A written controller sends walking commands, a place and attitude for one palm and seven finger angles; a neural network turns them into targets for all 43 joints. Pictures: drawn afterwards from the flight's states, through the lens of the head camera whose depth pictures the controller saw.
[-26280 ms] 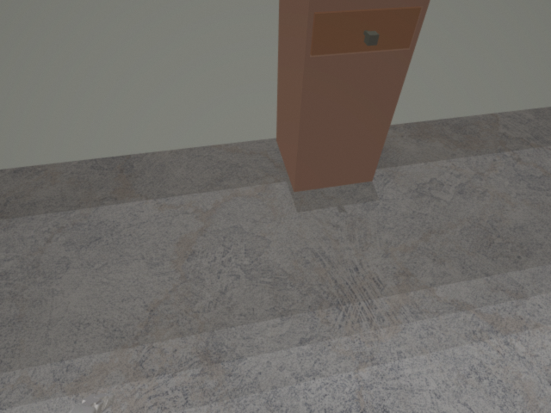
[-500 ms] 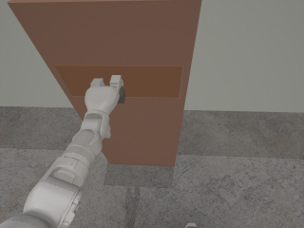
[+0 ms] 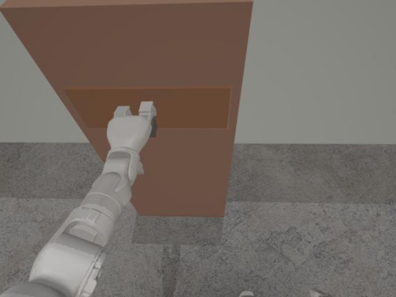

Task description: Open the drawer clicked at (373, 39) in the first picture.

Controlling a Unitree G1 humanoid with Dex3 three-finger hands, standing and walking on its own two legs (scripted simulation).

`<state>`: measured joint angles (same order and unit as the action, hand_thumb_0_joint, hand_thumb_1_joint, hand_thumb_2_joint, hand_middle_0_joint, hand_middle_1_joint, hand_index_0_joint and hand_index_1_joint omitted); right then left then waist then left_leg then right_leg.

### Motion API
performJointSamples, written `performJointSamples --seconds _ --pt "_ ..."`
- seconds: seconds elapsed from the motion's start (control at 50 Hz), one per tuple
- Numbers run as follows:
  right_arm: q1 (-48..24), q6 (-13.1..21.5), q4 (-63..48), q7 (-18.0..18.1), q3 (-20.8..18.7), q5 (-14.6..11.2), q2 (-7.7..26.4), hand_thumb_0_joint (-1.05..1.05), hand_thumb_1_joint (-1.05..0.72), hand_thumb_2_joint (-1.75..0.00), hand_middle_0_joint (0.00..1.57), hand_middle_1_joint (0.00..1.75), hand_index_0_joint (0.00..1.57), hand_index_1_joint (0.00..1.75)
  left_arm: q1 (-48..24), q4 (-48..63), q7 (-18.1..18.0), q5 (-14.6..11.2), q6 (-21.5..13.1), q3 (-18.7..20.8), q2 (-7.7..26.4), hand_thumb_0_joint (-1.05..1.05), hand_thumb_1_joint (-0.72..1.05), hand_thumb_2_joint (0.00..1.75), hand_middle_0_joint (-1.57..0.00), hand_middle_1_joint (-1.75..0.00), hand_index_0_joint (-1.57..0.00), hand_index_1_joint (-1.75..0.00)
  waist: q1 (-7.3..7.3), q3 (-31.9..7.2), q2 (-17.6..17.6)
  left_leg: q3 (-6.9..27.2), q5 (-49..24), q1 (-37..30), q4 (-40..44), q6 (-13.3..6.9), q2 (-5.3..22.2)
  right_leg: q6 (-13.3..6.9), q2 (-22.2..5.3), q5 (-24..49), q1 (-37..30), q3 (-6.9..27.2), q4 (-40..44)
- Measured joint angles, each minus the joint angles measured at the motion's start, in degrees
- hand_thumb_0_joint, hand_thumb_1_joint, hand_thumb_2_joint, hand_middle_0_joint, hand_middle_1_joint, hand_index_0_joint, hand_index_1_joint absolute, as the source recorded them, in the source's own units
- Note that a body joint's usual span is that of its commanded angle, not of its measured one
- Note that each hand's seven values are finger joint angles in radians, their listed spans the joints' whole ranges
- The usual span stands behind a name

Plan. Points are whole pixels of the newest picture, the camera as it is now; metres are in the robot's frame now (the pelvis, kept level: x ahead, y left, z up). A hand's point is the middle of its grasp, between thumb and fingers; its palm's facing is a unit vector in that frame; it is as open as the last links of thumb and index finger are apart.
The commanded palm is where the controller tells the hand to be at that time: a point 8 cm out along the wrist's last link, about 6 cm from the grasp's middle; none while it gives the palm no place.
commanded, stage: close the thumb around the handle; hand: left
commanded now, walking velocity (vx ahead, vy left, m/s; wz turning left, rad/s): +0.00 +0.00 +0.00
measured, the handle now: (149, 121) +0.50 +0.14 +0.03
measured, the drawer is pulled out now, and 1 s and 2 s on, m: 0.00 0.02 0.15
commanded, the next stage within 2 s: pull the drawer open in 0.48 s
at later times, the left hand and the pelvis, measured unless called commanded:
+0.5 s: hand (137, 146) +0.43 +0.16 +0.03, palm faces +0.02 -0.03 -1.00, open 8.6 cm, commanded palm +0.39 +0.16 +0.07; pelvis +0.01 +0.00 +0.00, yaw +0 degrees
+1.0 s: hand (137, 154) +0.41 +0.16 +0.02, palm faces +0.03 -0.08 -1.00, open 8.5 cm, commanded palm +0.35 +0.16 +0.07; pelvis +0.02 +0.01 +0.00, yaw -1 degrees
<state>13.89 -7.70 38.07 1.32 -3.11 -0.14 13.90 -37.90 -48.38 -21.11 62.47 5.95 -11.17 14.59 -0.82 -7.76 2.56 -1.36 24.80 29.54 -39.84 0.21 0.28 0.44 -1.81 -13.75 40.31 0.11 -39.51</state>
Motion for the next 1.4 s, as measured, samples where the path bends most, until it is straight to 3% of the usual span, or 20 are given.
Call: performJointSamples --seconds 0.32,0.46,0.7,0.88,1.14,1.4 --pt "-0.2 -0.4 0.0 -0.3 -0.1 0.0 0.1 0.01 -0.91 -0.9 0.2 0.3 0.2 0.29 2.1 2.7 -0.2 0.2 0.5 0.0 -0.7 0.0 0.5 0.73 -0.4 -1.31 -0.11 -1.15 0.38 -0.3 0.2 0.0 0.4 -0.7 0.4 -0.1 0.1 0.2 0.1 -0.5 -0.6 0.0 0.2" --pt "-0.4 -0.7 0.1 -0.4 -0.2 0.1 0.0 0.01 -0.91 -0.9 0.2 0.3 0.2 0.29 3.1 3.5 0.1 0.2 0.9 -0.2 -1.2 0.01 0.55 0.74 -0.41 -1.34 -0.02 -1.16 0.38 -0.3 0.2 0.1 0.5 -0.9 0.5 -0.2 0.0 0.2 0.0 -0.5 -0.9 -0.1 0.4" --pt "-0.5 -0.6 0.0 -0.5 0.0 0.2 -0.3 0.01 -0.91 -0.9 0.2 0.3 0.2 0.29 3.9 4.1 -0.2 0.4 0.6 0.3 -1.2 0.01 0.57 0.74 -0.42 -1.35 0.0 -1.14 0.29 -0.2 0.3 -0.1 0.6 -1.0 0.4 -0.3 0.0 0.3 0.1 -0.6 -1.0 0.1 0.3" --pt "-0.4 -0.8 -1.2 -0.8 0.1 -0.2 -0.2 0.01 -0.91 -0.9 0.2 0.3 0.2 0.29 9.7 11.0 1.0 -0.2 2.0 0.8 -1.1 0.02 0.6 0.75 -0.42 -1.35 0.0 -1.08 0.28 -0.3 0.5 -1.0 0.6 -2.8 1.8 -0.3 0.4 0.4 0.6 -0.5 -2.2 0.8 1.3" --pt "-2.9 -0.4 -2.6 -2.1 0.0 -0.3 0.1 0.01 -0.91 -0.9 0.2 0.3 0.2 0.29 19.8 22.9 1.8 0.1 4.7 -1.6 -2.7 0.04 0.63 0.77 -0.42 -1.35 0.0 -1.04 1.75 -0.5 1.0 -0.4 1.3 -5.0 2.0 -0.2 0.6 0.3 0.6 -1.7 -4.4 0.2 1.2" --pt "-6.2 0.6 -3.8 -3.2 1.2 0.4 -0.9 0.01 -0.91 -0.9 0.2 0.3 0.2 0.29 29.5 32.0 2.1 0.9 3.7 -3.0 -3.1 0.05 0.63 0.79 -0.42 -1.35 0.0 -1.04 3.69 -0.1 1.2 0.3 1.7 -7.2 1.7 0.3 0.7 -0.1 0.7 -2.9 -6.4 -0.4 0.0"
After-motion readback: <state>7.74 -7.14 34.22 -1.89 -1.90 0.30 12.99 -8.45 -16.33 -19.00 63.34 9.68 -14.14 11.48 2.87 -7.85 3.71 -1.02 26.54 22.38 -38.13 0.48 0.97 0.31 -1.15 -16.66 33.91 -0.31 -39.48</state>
